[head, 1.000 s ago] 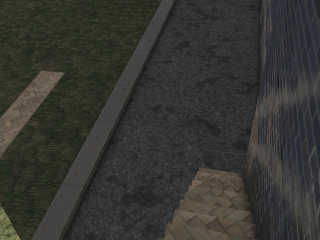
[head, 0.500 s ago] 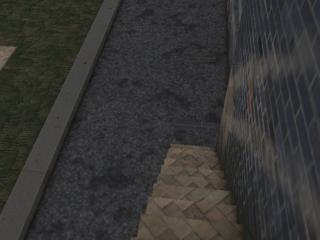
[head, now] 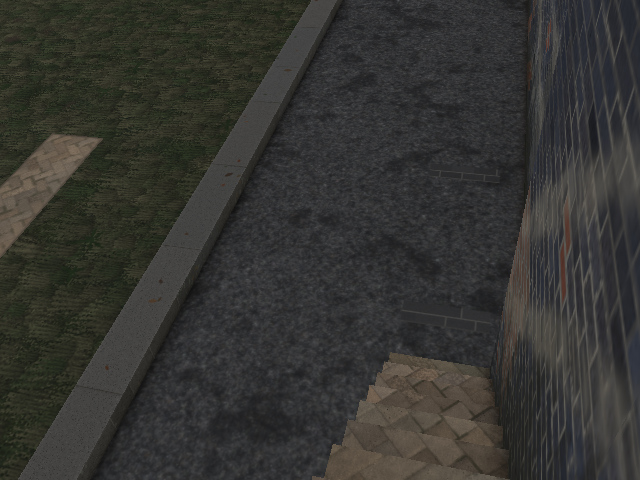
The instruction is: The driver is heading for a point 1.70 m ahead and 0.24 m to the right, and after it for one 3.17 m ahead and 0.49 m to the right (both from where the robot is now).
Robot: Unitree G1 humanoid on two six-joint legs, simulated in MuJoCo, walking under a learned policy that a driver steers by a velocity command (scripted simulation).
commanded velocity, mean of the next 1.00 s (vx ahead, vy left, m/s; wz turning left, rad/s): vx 0.50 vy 0.00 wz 0.00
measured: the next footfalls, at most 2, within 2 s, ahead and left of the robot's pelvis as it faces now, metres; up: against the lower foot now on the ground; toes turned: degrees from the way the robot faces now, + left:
left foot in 0.42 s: +0.29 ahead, +0.19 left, -0.21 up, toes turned -1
right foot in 0.98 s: +0.47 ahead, -0.14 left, -0.43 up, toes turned +1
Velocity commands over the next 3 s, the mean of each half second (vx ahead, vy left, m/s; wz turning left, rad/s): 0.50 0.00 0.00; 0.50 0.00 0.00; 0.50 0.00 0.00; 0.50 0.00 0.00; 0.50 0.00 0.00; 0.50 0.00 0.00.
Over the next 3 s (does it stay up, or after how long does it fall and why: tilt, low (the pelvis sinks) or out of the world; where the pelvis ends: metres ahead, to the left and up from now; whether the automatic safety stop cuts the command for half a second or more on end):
stays up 1.29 -0.12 -1.25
